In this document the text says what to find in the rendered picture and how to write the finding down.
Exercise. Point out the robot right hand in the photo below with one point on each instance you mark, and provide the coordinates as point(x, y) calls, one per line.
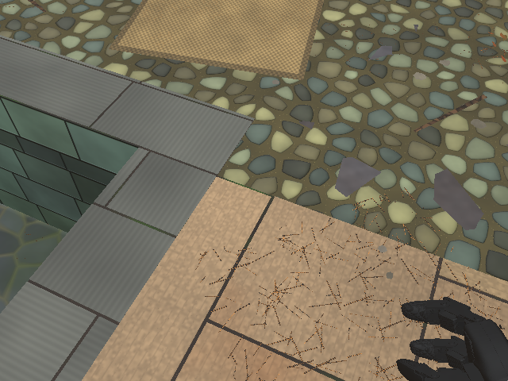
point(481, 356)

